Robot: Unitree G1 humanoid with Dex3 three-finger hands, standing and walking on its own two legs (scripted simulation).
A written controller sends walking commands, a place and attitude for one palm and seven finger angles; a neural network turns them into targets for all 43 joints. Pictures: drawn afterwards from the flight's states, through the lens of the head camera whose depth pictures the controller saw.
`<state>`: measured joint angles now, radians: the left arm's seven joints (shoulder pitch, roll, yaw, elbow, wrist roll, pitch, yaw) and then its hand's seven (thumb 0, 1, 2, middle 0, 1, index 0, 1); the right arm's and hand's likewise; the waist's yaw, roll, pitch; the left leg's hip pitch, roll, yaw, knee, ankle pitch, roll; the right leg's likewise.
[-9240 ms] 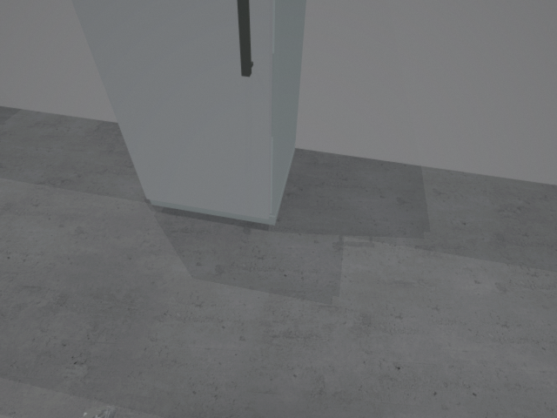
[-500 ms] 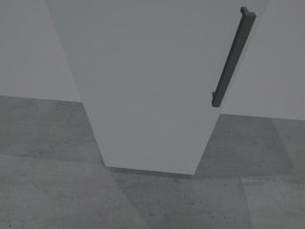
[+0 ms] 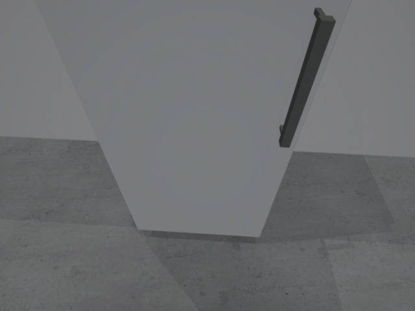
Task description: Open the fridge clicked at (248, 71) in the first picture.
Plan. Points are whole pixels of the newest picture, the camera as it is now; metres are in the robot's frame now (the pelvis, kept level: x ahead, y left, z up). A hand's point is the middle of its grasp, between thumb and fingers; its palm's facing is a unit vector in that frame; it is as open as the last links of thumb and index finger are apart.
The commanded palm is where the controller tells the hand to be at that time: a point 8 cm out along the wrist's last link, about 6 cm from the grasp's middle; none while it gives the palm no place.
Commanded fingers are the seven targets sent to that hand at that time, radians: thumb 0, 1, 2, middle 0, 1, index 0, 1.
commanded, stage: come to a stop and stand still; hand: right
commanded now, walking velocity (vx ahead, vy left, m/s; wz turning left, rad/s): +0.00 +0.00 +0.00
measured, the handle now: (298, 88) +0.53 -0.17 +0.17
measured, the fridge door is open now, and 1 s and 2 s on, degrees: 0 0 0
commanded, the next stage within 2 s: look again from close up in 0.04 s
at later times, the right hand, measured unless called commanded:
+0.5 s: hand out of the picture +0.00 -0.21 -0.19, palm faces +0.05 +0.98 -0.21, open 7.4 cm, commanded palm none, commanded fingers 0.00 -0.90 -0.90 0.20 0.30 0.20 0.30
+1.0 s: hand out of the picture -0.11 -0.22 -0.18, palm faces +0.07 +0.97 -0.23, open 7.4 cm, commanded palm none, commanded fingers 0.00 -0.90 -0.90 0.20 0.30 0.20 0.30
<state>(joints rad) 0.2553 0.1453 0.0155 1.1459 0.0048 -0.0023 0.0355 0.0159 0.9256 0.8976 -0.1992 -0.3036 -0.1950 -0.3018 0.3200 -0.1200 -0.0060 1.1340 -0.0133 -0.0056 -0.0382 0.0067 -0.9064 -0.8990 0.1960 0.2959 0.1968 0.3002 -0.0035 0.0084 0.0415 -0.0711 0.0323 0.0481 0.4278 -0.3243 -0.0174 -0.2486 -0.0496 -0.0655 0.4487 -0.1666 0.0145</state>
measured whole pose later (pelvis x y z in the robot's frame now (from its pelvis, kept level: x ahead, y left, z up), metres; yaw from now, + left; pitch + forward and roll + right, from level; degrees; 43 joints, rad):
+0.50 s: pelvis -0.03 -0.03 -0.01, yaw -1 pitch -3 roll +2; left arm 0.27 0.17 0.01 0.97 0.02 0.02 0.01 0.01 0.92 0.90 -0.20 -0.30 -0.20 -0.30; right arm 0.32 -0.19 -0.01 0.97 -0.03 0.01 -0.04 0.01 -0.91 -0.90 0.20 0.30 0.20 0.30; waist 0.01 0.01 0.00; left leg -0.17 0.05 0.06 0.57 -0.36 -0.03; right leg -0.36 -0.03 -0.05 0.60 -0.20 -0.03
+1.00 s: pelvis -0.06 -0.02 -0.01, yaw -3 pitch -2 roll +1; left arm 0.28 0.23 0.02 1.04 0.01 0.02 0.00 0.01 0.91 0.90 -0.20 -0.30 -0.20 -0.30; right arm 0.42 -0.23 -0.01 1.04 -0.03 0.00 -0.02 0.01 -0.91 -0.90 0.20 0.30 0.20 0.30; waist -0.01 0.01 0.00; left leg -0.19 0.04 0.05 0.51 -0.29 -0.02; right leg -0.36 -0.01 -0.02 0.48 -0.11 -0.02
